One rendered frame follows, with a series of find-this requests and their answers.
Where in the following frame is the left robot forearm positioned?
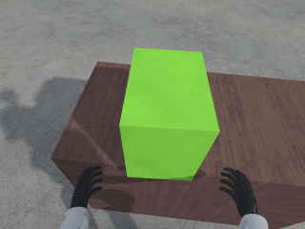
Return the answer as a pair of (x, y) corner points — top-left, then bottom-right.
(58, 206), (90, 229)

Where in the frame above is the pedestal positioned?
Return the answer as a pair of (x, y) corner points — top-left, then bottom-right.
(51, 61), (305, 229)

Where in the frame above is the right robot hand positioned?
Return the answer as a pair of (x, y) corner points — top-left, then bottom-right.
(219, 167), (259, 218)

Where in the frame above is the carton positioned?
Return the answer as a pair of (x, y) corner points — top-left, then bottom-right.
(119, 48), (220, 181)

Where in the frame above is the left robot hand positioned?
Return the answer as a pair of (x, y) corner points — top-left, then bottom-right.
(70, 165), (103, 209)

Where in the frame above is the right robot forearm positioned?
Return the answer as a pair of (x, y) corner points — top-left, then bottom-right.
(239, 214), (269, 229)

